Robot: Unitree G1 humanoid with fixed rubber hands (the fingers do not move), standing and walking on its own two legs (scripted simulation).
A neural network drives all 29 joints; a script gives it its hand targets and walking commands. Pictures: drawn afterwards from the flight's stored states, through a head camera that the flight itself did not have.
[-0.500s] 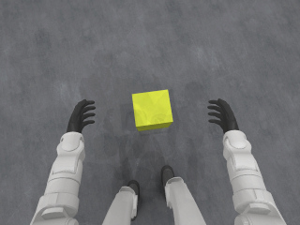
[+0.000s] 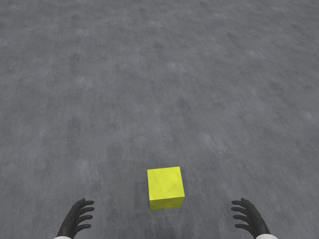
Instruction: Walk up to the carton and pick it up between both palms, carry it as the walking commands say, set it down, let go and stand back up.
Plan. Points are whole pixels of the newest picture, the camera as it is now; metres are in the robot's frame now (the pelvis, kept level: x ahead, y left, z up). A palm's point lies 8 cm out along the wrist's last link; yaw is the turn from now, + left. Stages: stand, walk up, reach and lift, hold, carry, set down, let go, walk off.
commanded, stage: let go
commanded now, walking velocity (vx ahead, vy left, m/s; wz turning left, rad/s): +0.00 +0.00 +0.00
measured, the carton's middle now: (164, 189) +0.45 -0.03 -0.66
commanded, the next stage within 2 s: stand in 0.38 s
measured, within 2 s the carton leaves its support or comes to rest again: neither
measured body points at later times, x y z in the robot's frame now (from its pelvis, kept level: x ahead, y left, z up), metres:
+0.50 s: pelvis +0.00 +0.00 -0.01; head +0.01 +0.00 +0.44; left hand +0.16 +0.26 -0.09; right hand +0.16 -0.26 -0.09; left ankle -0.05 +0.10 -0.74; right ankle +0.02 -0.11 -0.74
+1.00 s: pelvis +0.02 +0.00 +0.00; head +0.03 -0.01 +0.45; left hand +0.14 +0.30 -0.10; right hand +0.16 -0.29 -0.11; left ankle -0.05 +0.10 -0.74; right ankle +0.02 -0.11 -0.74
